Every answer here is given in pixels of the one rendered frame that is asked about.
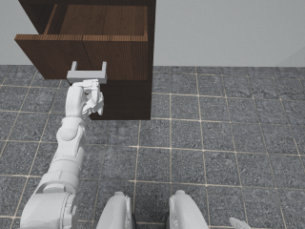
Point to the cabinet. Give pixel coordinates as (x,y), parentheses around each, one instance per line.
(123,99)

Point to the robot right hand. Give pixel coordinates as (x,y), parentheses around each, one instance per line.
(238,224)

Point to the robot left thigh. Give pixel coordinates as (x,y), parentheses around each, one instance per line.
(117,211)

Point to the handle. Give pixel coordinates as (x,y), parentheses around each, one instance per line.
(75,76)

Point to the drawer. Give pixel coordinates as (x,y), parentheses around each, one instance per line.
(91,35)

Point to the left robot shin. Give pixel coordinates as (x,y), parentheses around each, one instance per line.
(128,224)

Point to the robot left upper arm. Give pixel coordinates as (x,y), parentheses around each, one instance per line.
(51,211)

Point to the robot left forearm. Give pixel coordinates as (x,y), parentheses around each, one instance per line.
(66,165)

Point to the robot left hand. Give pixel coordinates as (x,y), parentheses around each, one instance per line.
(81,105)

